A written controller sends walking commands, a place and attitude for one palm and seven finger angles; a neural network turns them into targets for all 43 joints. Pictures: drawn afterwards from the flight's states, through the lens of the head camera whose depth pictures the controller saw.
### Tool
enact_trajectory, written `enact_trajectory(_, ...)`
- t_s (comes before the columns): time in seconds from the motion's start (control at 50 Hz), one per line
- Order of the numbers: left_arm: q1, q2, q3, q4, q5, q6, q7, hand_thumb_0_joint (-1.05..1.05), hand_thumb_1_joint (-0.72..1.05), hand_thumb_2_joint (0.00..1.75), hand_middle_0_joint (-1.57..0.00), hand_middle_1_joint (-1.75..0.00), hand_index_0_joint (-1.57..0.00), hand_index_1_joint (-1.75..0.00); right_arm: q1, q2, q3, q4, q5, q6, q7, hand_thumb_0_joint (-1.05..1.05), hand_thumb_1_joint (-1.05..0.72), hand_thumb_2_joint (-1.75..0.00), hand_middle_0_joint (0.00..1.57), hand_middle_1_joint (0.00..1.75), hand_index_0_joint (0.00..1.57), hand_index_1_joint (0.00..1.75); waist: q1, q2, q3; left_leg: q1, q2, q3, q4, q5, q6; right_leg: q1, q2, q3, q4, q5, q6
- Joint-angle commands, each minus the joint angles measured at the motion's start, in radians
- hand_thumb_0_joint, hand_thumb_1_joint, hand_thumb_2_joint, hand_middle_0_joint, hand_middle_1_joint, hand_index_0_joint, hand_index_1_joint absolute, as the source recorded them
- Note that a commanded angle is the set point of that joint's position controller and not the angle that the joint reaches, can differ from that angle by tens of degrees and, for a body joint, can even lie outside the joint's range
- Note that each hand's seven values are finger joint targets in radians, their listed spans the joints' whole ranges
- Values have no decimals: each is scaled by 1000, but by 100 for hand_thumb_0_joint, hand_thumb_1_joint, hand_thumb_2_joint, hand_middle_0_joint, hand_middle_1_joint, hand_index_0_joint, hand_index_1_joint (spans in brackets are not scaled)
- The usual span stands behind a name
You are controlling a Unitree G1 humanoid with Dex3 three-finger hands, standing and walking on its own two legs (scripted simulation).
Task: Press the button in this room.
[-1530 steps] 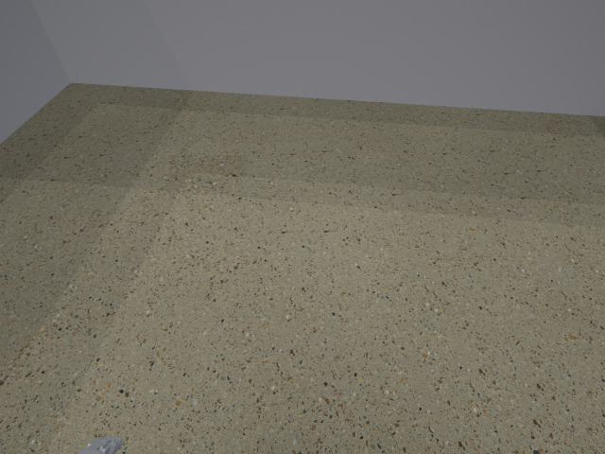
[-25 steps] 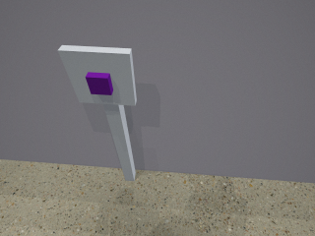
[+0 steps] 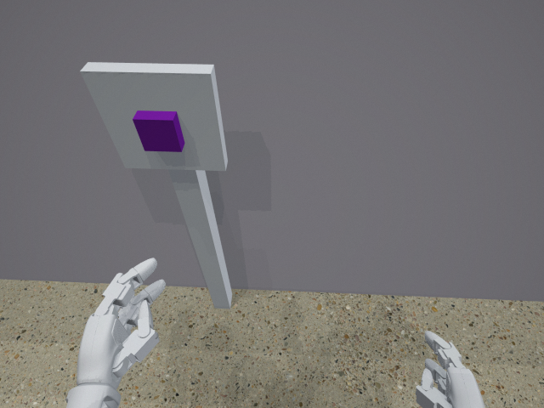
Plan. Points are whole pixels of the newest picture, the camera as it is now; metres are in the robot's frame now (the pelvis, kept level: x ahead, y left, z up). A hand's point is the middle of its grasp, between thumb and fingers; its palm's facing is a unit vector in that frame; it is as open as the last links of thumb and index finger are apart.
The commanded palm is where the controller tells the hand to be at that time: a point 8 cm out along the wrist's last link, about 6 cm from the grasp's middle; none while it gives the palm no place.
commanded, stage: raise the hand and make a fist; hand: left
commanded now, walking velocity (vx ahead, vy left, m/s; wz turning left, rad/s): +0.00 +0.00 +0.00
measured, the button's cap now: (160, 130) +0.54 +0.22 +0.12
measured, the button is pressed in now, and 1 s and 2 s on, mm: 0 0 0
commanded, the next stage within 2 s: aim a knuckle at the button in 1.74 s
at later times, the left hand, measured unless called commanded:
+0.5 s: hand (137, 357) +0.19 +0.19 +0.02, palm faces -0.03 -1.00 -0.04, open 3.4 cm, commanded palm +0.15 +0.25 +0.04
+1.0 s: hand (109, 324) +0.21 +0.21 +0.08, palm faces +0.02 -1.00 -0.06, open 3.1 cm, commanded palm +0.18 +0.27 +0.09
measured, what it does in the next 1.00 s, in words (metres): stands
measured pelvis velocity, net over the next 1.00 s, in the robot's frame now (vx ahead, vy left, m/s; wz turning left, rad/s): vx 0.01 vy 0.02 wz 0.02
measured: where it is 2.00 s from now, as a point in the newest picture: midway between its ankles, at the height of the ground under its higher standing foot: outside the picture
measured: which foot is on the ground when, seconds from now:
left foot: down 0.00-1.00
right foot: down 0.00-1.00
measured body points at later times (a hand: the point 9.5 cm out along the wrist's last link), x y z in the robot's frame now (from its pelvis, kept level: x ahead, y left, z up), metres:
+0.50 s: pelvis -0.02 +0.01 -0.03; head +0.03 +0.01 +0.41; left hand +0.18 +0.24 +0.03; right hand +0.15 -0.21 -0.12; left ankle +0.00 +0.14 -0.71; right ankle +0.01 -0.12 -0.71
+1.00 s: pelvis +0.01 +0.02 -0.01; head +0.02 +0.02 +0.44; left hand +0.20 +0.27 +0.08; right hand +0.20 -0.21 -0.06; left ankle +0.00 +0.14 -0.71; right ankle +0.01 -0.12 -0.71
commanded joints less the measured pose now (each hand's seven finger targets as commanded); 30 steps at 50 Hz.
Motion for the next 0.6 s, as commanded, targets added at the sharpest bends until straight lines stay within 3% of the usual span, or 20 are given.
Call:
enact_trajectory(0.0, 281, 111, 108, -50, -39, -227, -217, 0, 90, 90, -58, -72, -58, -72, -102, -114, -55, -255, 6, -40, 38, 0, -90, -90, 20, 30, 20, 30, 92, -103, -113, -193, -79, 12, 110, 149, 23, -13, 37, 36, 51, 165, -29)
enact_trajectory(0.04, 220, 119, 112, -170, -71, -172, -222, 0, 90, 90, -64, -78, -64, -78, -121, -109, -46, -325, 17, -14, 26, 0, -90, -90, 20, 30, 20, 30, 90, -46, -163, -204, -84, 25, 124, 117, 35, -15, 36, 55, 55, 113, -22)
enact_trajectory(0.08, 108, 146, 125, -291, -84, -125, -183, 0, 90, 90, -69, -84, -69, -84, -108, -104, -35, -351, 18, 9, 7, 0, -90, -90, 20, 30, 20, 30, 62, -34, -165, -223, -74, 5, 143, 71, 42, -63, 48, 71, 55, 30, -15)
enact_trajectory(0.14, 44, 140, 106, -478, -59, -131, -118, 0, 90, 90, -78, -93, -78, -93, -45, -84, -27, -357, 13, 27, -11, 0, -90, -90, 20, 30, 20, 30, 26, 57, -201, -180, -54, -16, 175, 104, 52, -89, 58, 66, 70, 69, -20)
enact_trajectory(0.16, 8, 147, 89, -529, -47, -143, -110, 0, 90, 90, -81, -96, -81, -96, -31, -84, -22, -352, 9, 28, -17, 0, -90, -90, 20, 30, 20, 30, 8, 57, -223, -166, -49, -24, 188, 122, 57, -102, 63, 60, 80, 97, -20)
enact_trajectory(0.18, -40, 144, 63, -557, -47, -148, -115, 0, 90, 90, -83, -99, -83, -99, -20, -88, -11, -349, 5, 31, -22, 0, -90, -90, 20, 30, 20, 30, -20, 20, -199, -178, -41, -39, 200, 118, 61, -127, 72, 52, 88, 96, -18)
enact_trajectory(0.24, -48, 136, 16, -521, -42, -124, -154, 0, 90, 90, -92, -108, -92, -108, -11, -98, 2, -324, 11, 16, -31, 0, -90, -90, 20, 30, 20, 30, -40, 76, -175, -177, -36, -55, 200, 76, 60, -167, 75, 41, 75, 47, -20)
enact_trajectory(0.28, -26, 153, 32, -450, -55, -61, -186, 0, 90, 90, -97, -114, -97, -114, -17, -104, 10, -315, 19, 11, -38, 0, -90, -90, 20, 30, 20, 30, -38, 47, -160, -189, -36, -65, 186, 57, 59, -144, 80, 43, 49, 11, -19)
enact_trajectory(0.38, 105, 199, 151, -406, -91, 100, -176, 0, 90, 90, -111, -129, -111, -129, -58, -89, 15, -332, 29, 23, -45, 0, -90, -90, 20, 30, 20, 30, 34, -3, -213, -162, -47, -66, 104, 87, 53, -14, 72, 21, 7, 15, -13)
enact_trajectory(0.4, 106, 195, 152, -452, -96, 107, -163, 0, 90, 90, -113, -132, -113, -132, -54, -83, 18, -340, 28, 23, -44, 0, -90, -90, 20, 30, 20, 30, 38, 19, -228, -146, -49, -60, 93, 105, 53, 0, 67, 22, 3, 38, -10)
enact_trajectory(0.42, 117, 201, 171, -456, -99, 112, -147, 0, 90, 90, -116, -135, -116, -135, -53, -78, 16, -335, 25, 24, -43, 0, -90, -90, 20, 30, 20, 30, 42, 0, -220, -139, -46, -61, 82, 116, 51, 8, 67, 12, 1, 53, -9)
enact_trajectory(0.48, 99, 186, 154, -460, -93, 87, -112, 0, 90, 90, -124, -144, -124, -144, -54, -79, 23, -325, 20, 19, -39, 0, -90, -90, 20, 30, 20, 30, 34, -26, -153, -139, -44, -68, 53, 106, 48, -5, 75, -6, -5, 33, -12)
enact_trajectory(0.54, 80, 181, 131, -476, -81, 51, -104, 0, 90, 90, -130, -150, -130, -150, -24, -89, 22, -318, 21, 4, -35, 0, -90, -90, 20, 30, 20, 30, 17, 10, -127, -116, -44, -62, 37, 77, 47, -33, 74, -6, -22, 1, -12)
enact_trajectory(0.58, 74, 192, 131, -451, -81, 47, -113, 0, 90, 90, -130, -150, -130, -150, -26, -98, 21, -313, 22, -3, -37, 0, -90, -90, 20, 30, 20, 30, 12, -16, -103, -119, -45, -63, 33, 58, 48, -33, 73, 1, -39, -24, -12)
